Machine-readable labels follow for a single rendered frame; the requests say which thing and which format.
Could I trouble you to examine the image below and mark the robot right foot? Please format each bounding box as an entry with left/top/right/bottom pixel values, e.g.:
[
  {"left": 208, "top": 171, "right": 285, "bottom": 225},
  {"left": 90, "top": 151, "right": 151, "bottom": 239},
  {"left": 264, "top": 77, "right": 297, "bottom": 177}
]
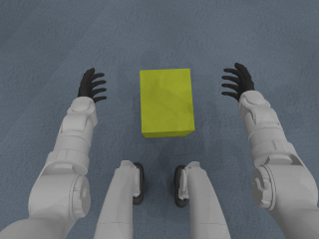
[{"left": 173, "top": 164, "right": 187, "bottom": 208}]

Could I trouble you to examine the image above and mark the left robot upper arm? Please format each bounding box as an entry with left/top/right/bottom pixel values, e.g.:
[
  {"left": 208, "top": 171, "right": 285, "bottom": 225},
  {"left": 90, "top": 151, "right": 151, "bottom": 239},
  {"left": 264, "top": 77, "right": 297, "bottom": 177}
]
[{"left": 0, "top": 173, "right": 91, "bottom": 239}]

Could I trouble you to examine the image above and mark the left robot forearm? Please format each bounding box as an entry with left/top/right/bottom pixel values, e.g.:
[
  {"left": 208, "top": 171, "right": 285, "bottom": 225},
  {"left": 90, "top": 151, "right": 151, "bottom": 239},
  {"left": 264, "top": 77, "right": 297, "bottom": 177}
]
[{"left": 28, "top": 97, "right": 98, "bottom": 215}]

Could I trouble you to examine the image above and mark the robot foot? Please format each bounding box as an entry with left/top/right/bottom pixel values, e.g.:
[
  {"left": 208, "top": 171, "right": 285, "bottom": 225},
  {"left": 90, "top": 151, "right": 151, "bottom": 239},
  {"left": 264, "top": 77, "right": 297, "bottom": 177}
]
[
  {"left": 173, "top": 164, "right": 187, "bottom": 208},
  {"left": 133, "top": 162, "right": 145, "bottom": 205}
]

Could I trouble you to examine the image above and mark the robot right hand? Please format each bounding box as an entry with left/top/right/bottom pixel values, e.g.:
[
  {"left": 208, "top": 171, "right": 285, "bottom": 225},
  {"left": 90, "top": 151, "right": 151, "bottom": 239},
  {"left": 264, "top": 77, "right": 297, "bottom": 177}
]
[{"left": 221, "top": 63, "right": 255, "bottom": 102}]

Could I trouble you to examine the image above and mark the right robot upper arm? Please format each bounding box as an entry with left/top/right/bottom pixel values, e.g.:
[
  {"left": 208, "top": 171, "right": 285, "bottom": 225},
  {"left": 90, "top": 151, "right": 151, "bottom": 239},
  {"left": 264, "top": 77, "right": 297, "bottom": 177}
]
[{"left": 251, "top": 164, "right": 319, "bottom": 239}]

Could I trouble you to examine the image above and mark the robot left hand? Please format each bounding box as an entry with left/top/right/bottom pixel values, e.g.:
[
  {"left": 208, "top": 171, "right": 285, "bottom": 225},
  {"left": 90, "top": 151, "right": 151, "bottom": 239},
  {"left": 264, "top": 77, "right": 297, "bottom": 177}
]
[{"left": 77, "top": 68, "right": 107, "bottom": 104}]

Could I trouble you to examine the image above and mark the robot left foot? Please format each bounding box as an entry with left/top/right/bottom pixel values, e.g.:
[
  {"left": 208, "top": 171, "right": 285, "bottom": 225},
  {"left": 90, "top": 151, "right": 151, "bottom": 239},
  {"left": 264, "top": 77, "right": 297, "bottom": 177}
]
[{"left": 133, "top": 162, "right": 145, "bottom": 205}]

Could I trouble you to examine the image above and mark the carton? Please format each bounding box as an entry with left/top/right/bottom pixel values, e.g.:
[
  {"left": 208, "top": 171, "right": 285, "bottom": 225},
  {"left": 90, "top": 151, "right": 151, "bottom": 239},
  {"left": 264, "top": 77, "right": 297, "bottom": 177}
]
[{"left": 140, "top": 68, "right": 195, "bottom": 138}]

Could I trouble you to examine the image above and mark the right robot forearm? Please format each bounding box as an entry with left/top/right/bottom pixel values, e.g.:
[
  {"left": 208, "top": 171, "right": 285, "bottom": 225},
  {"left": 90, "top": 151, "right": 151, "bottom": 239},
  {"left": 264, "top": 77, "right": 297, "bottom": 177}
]
[{"left": 238, "top": 90, "right": 318, "bottom": 204}]

